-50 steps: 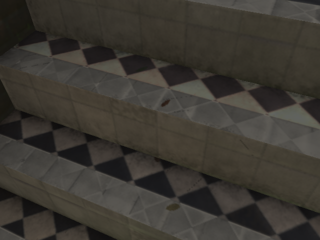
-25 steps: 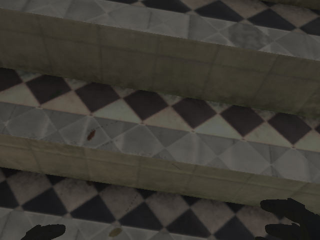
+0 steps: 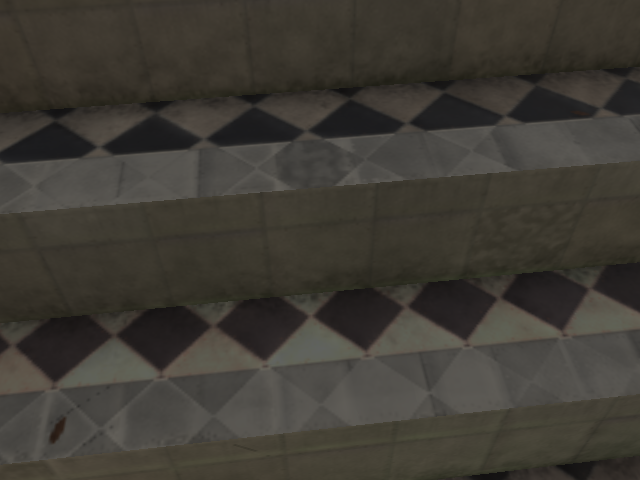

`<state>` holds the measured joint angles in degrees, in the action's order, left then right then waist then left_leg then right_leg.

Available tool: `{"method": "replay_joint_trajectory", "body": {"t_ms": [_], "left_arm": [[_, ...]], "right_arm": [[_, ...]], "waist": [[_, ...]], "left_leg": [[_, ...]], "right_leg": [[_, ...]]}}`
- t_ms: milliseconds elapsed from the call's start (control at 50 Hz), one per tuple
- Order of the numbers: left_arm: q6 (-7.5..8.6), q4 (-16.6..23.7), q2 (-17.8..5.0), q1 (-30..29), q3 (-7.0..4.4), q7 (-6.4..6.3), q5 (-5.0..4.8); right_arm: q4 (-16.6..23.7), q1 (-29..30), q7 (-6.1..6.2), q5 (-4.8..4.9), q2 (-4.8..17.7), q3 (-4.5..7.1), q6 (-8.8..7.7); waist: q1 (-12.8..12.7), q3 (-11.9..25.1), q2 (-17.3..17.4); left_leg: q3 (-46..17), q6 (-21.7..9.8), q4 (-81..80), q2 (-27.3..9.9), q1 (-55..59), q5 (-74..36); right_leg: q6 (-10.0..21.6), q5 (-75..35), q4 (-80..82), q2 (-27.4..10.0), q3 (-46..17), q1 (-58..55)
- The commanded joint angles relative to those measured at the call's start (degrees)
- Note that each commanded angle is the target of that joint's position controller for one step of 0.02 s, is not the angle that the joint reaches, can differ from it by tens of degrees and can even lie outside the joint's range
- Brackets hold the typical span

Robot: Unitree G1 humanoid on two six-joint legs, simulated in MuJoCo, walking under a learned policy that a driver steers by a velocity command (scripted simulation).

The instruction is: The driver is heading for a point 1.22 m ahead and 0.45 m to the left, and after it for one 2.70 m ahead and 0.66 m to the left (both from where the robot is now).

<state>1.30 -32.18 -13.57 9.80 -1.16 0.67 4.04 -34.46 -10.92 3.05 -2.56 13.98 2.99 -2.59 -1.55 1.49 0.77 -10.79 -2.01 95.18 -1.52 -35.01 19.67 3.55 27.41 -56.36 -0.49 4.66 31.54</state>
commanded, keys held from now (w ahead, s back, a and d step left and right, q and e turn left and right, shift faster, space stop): w+q+shift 0.76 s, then w+shift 0.14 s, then w+e+shift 0.10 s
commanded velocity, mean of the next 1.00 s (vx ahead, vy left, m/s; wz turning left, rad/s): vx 1.00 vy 0.00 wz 0.72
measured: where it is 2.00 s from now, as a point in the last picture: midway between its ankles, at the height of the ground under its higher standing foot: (159, 253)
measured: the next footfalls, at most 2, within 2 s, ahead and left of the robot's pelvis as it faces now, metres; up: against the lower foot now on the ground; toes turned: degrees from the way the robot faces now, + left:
left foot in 0.44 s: +0.25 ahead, +0.11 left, +0.22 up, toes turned +14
right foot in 1.18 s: +0.52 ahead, +0.11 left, +0.44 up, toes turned +30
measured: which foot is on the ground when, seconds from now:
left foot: up 0.00-0.42, down 0.44-1.00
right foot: down 0.00-0.48, up 0.50-1.00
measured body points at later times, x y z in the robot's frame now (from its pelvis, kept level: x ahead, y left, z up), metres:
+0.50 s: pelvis +0.16 +0.04 +0.12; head +0.19 +0.00 +0.56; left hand +0.07 +0.27 +0.00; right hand +0.44 -0.09 +0.01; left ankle +0.21 +0.09 -0.46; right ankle +0.07 -0.11 -0.60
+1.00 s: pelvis +0.32 +0.10 +0.30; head +0.35 +0.14 +0.74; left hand +0.59 +0.35 +0.36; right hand +0.33 -0.16 +0.19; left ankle +0.21 +0.10 -0.46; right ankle +0.40 +0.01 -0.06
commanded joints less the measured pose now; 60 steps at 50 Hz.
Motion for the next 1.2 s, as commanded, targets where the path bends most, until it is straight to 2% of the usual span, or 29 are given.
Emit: {"method": "replay_joint_trajectory", "body": {"t_ms": [20, 80, 220, 320, 340, 400, 420, 440, 480, 500, 520, 540, 580, 600, 660, 700, 820, 880, 960, 1020, 1040, 1060, 1080, 1100, 1120, 1140, 1160, 1180, 1200], "left_arm": [[2.30, -1.84, -11.29, 3.16, -3.98, -2.50, -0.88], [5.51, -10.23, -1.58, 4.91, -1.39, -2.05, -0.15], [7.60, -18.77, -0.36, 13.06, -0.85, -1.96, -1.75], [7.64, -24.18, -2.37, 22.65, -2.40, -3.07, -1.36], [7.58, -24.12, -4.67, 22.75, -2.70, -3.73, -2.91], [5.91, -22.34, -5.28, 20.49, -1.60, -5.55, -6.36], [5.46, -19.91, -10.70, 17.89, -2.31, -6.09, -6.99], [4.96, -16.91, -14.10, 14.77, -3.17, -4.85, -8.53], [5.35, -8.55, -15.48, 6.22, -4.73, -0.38, -6.10], [5.74, -3.49, -7.63, -4.62, -3.60, 2.27, -3.83], [5.73, 2.99, -0.04, -15.58, -1.49, 2.96, -0.95], [5.40, 7.50, 6.24, -17.43, 0.81, 2.54, 0.29], [6.57, 9.69, 11.02, -11.58, 3.76, 0.97, 1.90], [7.11, 7.10, 7.87, -13.72, 3.93, 0.36, 4.13], [7.57, 8.06, 3.10, -16.96, 3.11, 1.23, 0.62], [7.23, 9.57, 4.89, -21.53, 4.21, 1.57, -0.20], [3.17, 11.62, 12.22, -26.84, 6.38, 1.65, 0.97], [2.48, 14.85, 13.21, -35.51, 5.54, -0.91, 1.04], [2.78, 19.44, 15.08, -49.00, 5.40, -0.94, -0.09], [1.10, 20.80, 14.55, -43.98, 6.55, -1.09, -2.08], [0.72, 16.56, 11.88, -35.70, 6.02, -1.22, -2.75], [0.02, 14.12, 8.75, -32.49, 4.05, -1.93, -4.47], [-0.73, 11.20, 5.74, -20.01, 1.59, -2.79, -4.53], [0.26, 7.71, 3.64, -17.39, 0.04, -2.89, -3.84], [-0.32, 4.75, 0.11, -7.62, -1.71, -3.03, -5.01], [-1.02, 0.30, -4.83, 0.49, -3.76, -2.71, -6.48], [-1.90, -5.20, -3.57, 0.03, -4.25, -2.82, -7.14], [-3.00, -6.34, 2.47, -2.42, -3.14, -2.84, -5.28], [-2.13, -5.18, 1.61, -14.55, -2.92, -4.10, -2.82]], "right_arm": [[12.04, 9.95, -1.47, -1.65, -5.33, -2.39, -1.86], [8.78, 9.51, -1.90, 0.16, -4.97, -1.69, 1.50], [4.08, 14.07, -1.25, 2.40, -8.44, -2.18, 3.05], [9.51, 26.02, -0.94, 2.23, -9.53, -3.21, 5.67], [11.25, 28.64, -1.59, 3.56, -8.32, -4.16, 5.89], [4.60, 20.32, -2.17, 4.89, -6.19, -3.85, 7.02], [0.38, 3.63, -1.97, 2.67, -6.45, -3.16, 7.24], [-1.98, -5.27, -2.37, 1.60, -1.64, -2.10, 6.00], [-3.55, -8.58, -2.14, 0.67, 6.19, 1.23, 6.01], [-0.89, -0.65, -1.17, 1.29, 10.56, 3.63, 7.09], [1.87, 7.71, -1.50, 1.93, 8.47, 3.59, 6.01], [-0.19, 9.24, -1.23, 2.16, 5.30, 2.36, 4.92], [-9.29, -2.81, -0.29, -0.60, 2.41, 1.39, 1.79], [-11.88, -10.89, 0.36, 1.55, -0.83, 1.06, 0.97], [-12.31, -16.93, 1.39, 1.44, 4.88, 2.88, -0.36], [-13.69, -20.82, 1.03, 1.44, 3.67, 2.96, -2.12], [-11.65, -18.55, 0.76, 0.68, -1.41, 2.08, -4.52], [-12.79, -24.12, -0.16, 0.75, 0.05, 3.68, -6.11], [-20.04, -41.79, 2.44, 0.62, 0.01, 4.65, -6.01], [-17.18, -25.59, 1.08, 1.78, -2.66, 2.94, -4.58], [-12.83, -16.24, 0.69, 3.95, -1.85, 2.23, -4.37], [-12.14, -19.59, 0.08, 4.52, 3.31, 3.19, -5.39], [-12.97, -18.16, -0.03, 4.60, 7.56, 4.80, -6.62], [-14.08, -23.15, -1.09, 6.11, 8.71, 5.46, -6.67], [-13.73, -22.80, -2.02, 6.85, 10.97, 6.22, -7.36], [-12.85, -16.64, -3.30, 7.09, 13.83, 7.44, -7.90], [-9.26, -5.86, -3.68, 3.45, 7.56, 5.81, -8.32], [-2.07, 9.44, -3.85, -1.60, -3.86, 1.18, -8.97], [4.39, 6.50, -3.64, -1.59, -10.24, -1.16, -6.80]], "waist": [[2.20, 1.00, -7.42], [3.88, -0.79, -5.18], [2.91, -4.54, 2.39], [-0.11, -3.29, -8.78], [-0.64, -3.92, -11.99], [2.95, 4.07, -6.77], [9.36, 11.91, -15.61], [11.50, 19.67, -16.68], [12.16, 20.38, -5.29], [10.95, 15.58, 10.82], [9.50, 10.45, 3.49], [6.50, 6.85, 0.30], [2.64, -0.15, -3.91], [7.71, -0.90, -7.19], [8.89, 5.70, -4.46], [8.07, 7.99, -3.16], [3.55, 10.51, 0.87], [8.64, 6.82, 2.98], [15.73, 2.53, 0.38], [6.73, -2.22, -0.28], [2.85, 2.54, -1.32], [5.46, 5.53, 7.43], [-0.70, 12.17, 14.20], [1.87, 21.11, 8.83], [-2.08, 30.63, 5.17], [-7.88, 35.90, -9.34], [-8.01, 33.80, -27.68], [-8.12, 20.49, -14.70], [3.42, 11.72, -8.86]], "left_leg": [[2.25, 0.53, 28.83, 4.07, -37.08, -11.03], [0.35, -2.31, 45.76, 3.95, -39.63, -17.85], [6.28, -5.23, 40.52, 6.72, -47.67, -20.40], [14.67, -7.28, 24.79, 2.12, -51.73, -8.04], [20.51, -8.17, 11.19, -0.97, -45.96, 2.61], [33.90, -8.52, -12.48, 8.22, -9.95, 19.37], [31.51, -9.47, -7.51, 10.72, -3.22, 28.22], [25.50, -11.17, -16.11, 13.50, 4.91, 29.14], [-0.78, -14.73, -39.37, 12.14, 22.28, 30.31], [-30.89, -20.18, -61.17, 1.74, 20.70, 39.45], [-45.77, -20.83, -72.03, -2.18, 11.68, 38.59], [-43.31, -19.08, -71.72, -1.65, 8.07, 29.22], [-36.83, -16.02, -70.44, 1.44, 9.02, 19.24], [-31.01, -14.27, -66.86, 8.70, 19.35, 2.16], [-24.86, -18.69, -64.08, 4.56, 46.26, -40.62], [-22.74, -16.23, -67.02, 2.37, 48.20, -49.01], [-24.71, -16.11, -73.58, -0.36, 30.71, -44.27], [-34.49, -21.18, -74.18, -5.54, 37.92, -33.21], [-27.07, -19.04, -70.00, -12.72, 68.69, -52.23], [-9.96, -9.68, -90.43, -6.26, 30.02, -45.27], [-0.87, -8.50, -92.91, -3.02, 10.31, -82.05], [-4.03, -8.74, -89.33, -3.68, 7.72, -113.52], [-4.43, -7.72, -78.54, -7.37, 16.48, -136.56], [-5.28, -4.97, -64.18, -5.99, 14.73, -133.19], [-5.43, 0.37, -52.04, -1.07, 11.94, -125.88], [-3.05, 2.86, -26.04, 6.35, 10.11, -87.81], [-3.48, 4.72, 6.83, 15.49, -3.32, -15.55], [-2.95, 2.20, 27.18, 13.29, -16.23, -11.83], [-7.90, 0.31, 30.58, 9.60, -27.69, -9.20]], "right_leg": [[-1.66, 21.36, 45.57, -23.63, -44.90, -17.84], [-0.98, 4.88, 40.91, -21.16, -25.50, -11.49], [-3.58, -12.20, 43.08, -17.09, -0.01, -18.19], [-2.58, -20.12, 50.93, -16.24, 4.03, -31.96], [-0.62, -27.15, 60.39, -17.91, 6.84, -31.56], [4.67, -103.29, 49.71, -13.66, 16.05, -26.56], [7.77, -138.82, 34.73, -19.85, 14.40, -33.58], [10.09, -141.85, 20.82, -21.26, 13.43, -36.74], [8.90, -102.45, -3.71, -14.43, 7.78, -10.94], [5.23, -37.64, -29.65, -0.01, 3.84, 6.98], [3.01, -30.66, -57.71, 3.90, -11.55, 17.56], [1.90, -32.40, -68.47, 4.63, -13.83, 20.52], [2.79, -30.17, -76.57, 4.99, -12.15, 30.80], [2.31, -28.61, -63.26, 5.08, -10.09, 28.72], [-3.84, -12.29, -58.14, 9.37, -9.12, 36.26], [-2.91, -8.79, -49.72, 8.34, -8.16, 32.28], [-0.56, -5.96, -53.38, 6.36, -3.21, 26.83], [0.93, 5.23, -73.74, 5.34, -8.58, 45.69], [3.23, 17.08, -87.39, 2.00, -6.07, 78.86], [5.48, 6.78, -49.84, -0.71, 1.11, 34.79], [5.62, 4.18, -33.25, 5.09, 8.49, 1.81], [3.48, 6.11, -32.16, 8.21, 14.99, -10.90], [3.35, 5.25, -31.88, 7.70, 11.01, -15.37], [5.89, 8.61, -22.19, 6.95, 5.41, -26.76], [8.13, 9.50, -13.32, 7.92, -1.52, -37.61], [11.90, 3.91, -5.02, 5.53, -7.18, -40.92], [17.11, -1.97, 1.88, -1.13, -22.36, -38.87], [18.48, 1.62, -1.65, 0.89, -22.31, -23.21], [19.03, 19.09, 16.13, -7.31, -38.88, -12.45]]}}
